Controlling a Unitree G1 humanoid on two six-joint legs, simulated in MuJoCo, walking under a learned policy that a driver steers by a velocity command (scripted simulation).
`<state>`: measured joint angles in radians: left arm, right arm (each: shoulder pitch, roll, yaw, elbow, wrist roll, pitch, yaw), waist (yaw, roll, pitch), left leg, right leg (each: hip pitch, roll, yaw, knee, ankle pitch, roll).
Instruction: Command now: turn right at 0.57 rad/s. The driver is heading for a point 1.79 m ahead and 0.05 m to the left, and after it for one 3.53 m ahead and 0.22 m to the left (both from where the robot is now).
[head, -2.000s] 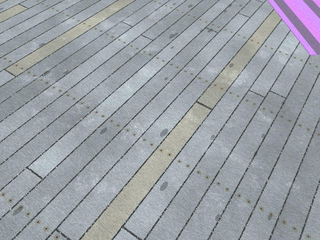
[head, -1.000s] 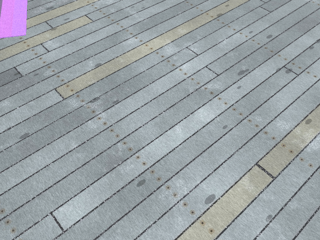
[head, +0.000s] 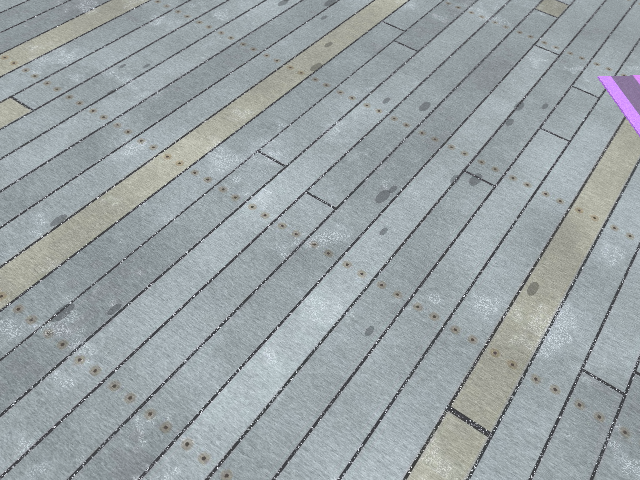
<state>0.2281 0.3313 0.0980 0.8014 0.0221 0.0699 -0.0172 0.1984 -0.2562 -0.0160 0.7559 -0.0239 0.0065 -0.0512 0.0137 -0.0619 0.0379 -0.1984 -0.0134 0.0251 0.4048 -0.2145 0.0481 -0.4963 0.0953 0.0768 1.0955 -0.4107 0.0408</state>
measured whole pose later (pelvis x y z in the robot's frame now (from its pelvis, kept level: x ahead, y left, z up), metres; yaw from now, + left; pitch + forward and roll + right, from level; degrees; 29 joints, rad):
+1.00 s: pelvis -0.05 +0.00 +0.00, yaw +6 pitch +0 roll -2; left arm 0.18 0.31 0.06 0.80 0.03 0.06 0.02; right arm 0.22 -0.28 -0.06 0.77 0.00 0.04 0.00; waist 0.01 -0.05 0.08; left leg -0.20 -0.07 -0.03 0.45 -0.24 0.09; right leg -0.45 0.00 -0.01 1.05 -0.41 0.02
